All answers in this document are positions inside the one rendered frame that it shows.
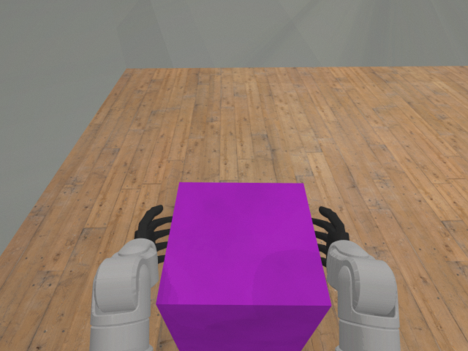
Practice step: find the right robot forearm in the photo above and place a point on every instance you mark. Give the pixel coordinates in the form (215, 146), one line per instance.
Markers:
(368, 307)

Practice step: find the robot left hand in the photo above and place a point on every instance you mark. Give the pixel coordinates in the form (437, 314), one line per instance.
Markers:
(147, 226)

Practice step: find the robot right hand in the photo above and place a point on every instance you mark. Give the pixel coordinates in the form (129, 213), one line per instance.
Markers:
(335, 229)

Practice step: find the carton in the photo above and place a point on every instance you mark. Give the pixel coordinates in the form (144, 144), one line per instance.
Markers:
(242, 268)

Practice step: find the left robot forearm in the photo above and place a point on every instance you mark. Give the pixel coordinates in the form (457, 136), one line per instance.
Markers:
(121, 298)

